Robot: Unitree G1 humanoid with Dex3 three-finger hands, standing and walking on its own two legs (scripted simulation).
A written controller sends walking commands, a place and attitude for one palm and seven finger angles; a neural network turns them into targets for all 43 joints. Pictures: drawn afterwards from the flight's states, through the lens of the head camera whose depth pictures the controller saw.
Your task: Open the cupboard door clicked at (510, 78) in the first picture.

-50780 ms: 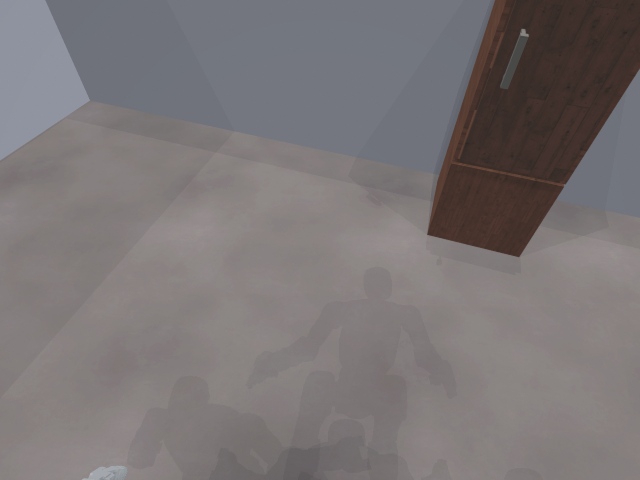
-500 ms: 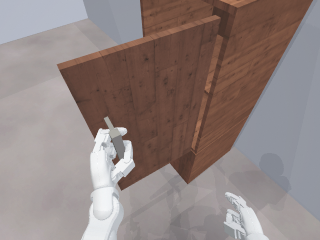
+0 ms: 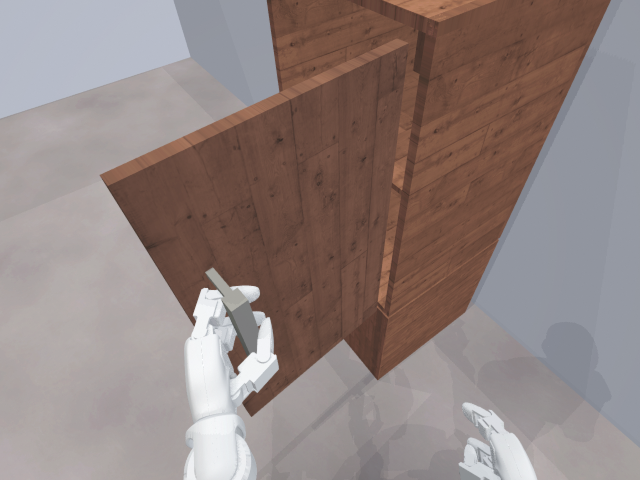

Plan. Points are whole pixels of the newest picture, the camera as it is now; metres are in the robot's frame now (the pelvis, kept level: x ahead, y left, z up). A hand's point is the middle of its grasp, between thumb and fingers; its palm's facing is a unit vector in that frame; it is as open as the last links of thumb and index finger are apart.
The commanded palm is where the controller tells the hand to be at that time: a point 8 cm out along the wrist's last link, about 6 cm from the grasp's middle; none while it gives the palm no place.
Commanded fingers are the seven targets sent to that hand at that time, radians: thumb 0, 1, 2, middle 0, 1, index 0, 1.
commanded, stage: open thumb and fingers to let go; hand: left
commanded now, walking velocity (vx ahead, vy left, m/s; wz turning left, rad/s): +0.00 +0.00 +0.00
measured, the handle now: (237, 319) +0.30 +0.11 +0.07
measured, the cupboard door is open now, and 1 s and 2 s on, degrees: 95 92 94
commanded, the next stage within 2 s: slide the hand sideways off the handle in 0.80 s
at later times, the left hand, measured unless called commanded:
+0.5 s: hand (254, 352) +0.25 +0.08 +0.08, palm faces +0.33 -0.95 +0.00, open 12.6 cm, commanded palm +0.21 +0.12 +0.07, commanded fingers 0.00 -0.50 0.30 -0.26 -0.95 -0.26 -0.95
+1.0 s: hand (253, 359) +0.24 +0.08 +0.07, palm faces +0.11 -0.99 -0.07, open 16.1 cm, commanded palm +0.21 +0.12 +0.07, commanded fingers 0.00 -0.50 0.30 -0.15 -0.30 -0.15 -0.30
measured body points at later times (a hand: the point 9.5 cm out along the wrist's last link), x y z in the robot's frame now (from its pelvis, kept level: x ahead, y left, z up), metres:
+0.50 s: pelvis -0.05 +0.01 +0.00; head -0.03 -0.01 +0.45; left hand +0.23 +0.13 +0.08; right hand +0.13 -0.20 -0.10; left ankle -0.05 +0.15 -0.70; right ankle +0.00 -0.08 -0.70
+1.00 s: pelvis -0.06 +0.04 +0.00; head -0.04 +0.03 +0.44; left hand +0.23 +0.14 +0.08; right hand +0.12 -0.17 -0.10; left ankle -0.05 +0.15 -0.70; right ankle +0.00 -0.08 -0.70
